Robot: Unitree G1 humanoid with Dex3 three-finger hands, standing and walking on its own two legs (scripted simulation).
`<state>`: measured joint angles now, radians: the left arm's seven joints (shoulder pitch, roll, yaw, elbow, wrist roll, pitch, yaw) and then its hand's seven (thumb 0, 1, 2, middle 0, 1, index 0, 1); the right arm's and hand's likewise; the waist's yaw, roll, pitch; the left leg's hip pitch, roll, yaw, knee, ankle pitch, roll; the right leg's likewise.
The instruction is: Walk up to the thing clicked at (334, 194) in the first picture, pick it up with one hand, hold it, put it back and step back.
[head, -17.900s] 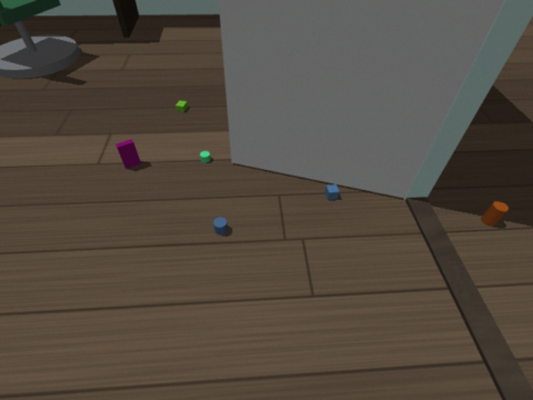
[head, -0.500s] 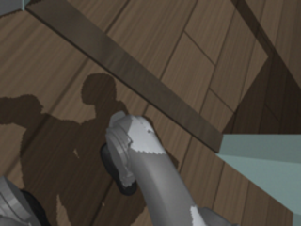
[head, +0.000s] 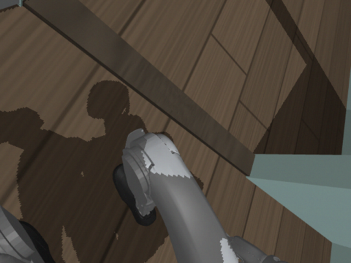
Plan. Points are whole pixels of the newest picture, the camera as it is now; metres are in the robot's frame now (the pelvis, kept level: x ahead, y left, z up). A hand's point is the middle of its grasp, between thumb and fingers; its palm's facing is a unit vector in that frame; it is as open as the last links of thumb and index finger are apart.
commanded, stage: close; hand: left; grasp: from above
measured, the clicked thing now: out of the picture +0.46 +0.36 -0.30
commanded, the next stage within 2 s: settle in 1.68 s
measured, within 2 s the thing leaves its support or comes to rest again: neither
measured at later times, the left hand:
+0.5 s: hand out of the picture +0.45 +0.35 -0.27, palm faces -0.25 -0.37 -0.90, open 10.3 cm
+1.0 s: hand out of the picture +0.45 +0.35 -0.27, palm faces -0.25 -0.38 -0.89, open 8.5 cm
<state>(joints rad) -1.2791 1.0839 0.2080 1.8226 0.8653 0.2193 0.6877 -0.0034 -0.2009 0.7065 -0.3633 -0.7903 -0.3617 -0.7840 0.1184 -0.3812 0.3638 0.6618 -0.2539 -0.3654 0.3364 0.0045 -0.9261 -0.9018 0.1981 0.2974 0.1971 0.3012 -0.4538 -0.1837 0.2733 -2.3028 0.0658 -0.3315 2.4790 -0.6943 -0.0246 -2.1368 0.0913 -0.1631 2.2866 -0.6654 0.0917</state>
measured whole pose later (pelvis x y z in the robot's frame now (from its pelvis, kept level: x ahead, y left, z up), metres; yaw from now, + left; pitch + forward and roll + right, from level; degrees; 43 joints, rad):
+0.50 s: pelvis +0.00 +0.00 +0.00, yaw +0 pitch +27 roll -16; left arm -1.27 1.08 0.20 1.81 0.87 0.22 0.67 0.00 0.07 0.49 -0.54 -0.64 -0.56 -0.62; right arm 0.13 -0.38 0.36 0.66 -0.25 -0.36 0.33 0.01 -0.92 -0.90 0.20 0.30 0.20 0.30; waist -0.45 -0.18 0.27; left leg -2.30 0.07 -0.33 2.47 -0.69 -0.02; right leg -2.14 0.09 -0.16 2.28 -0.66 0.09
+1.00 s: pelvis +0.00 +0.00 +0.00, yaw +0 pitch +27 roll -16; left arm -1.28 1.09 0.23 1.82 0.88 0.21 0.67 0.00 0.27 0.30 -0.74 -0.48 -0.77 -0.44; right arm 0.12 -0.38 0.37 0.66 -0.25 -0.36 0.32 0.00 -0.91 -0.89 0.20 0.30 0.20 0.30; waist -0.45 -0.18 0.27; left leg -2.30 0.07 -0.33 2.47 -0.70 -0.02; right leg -2.13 0.09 -0.16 2.28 -0.67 0.09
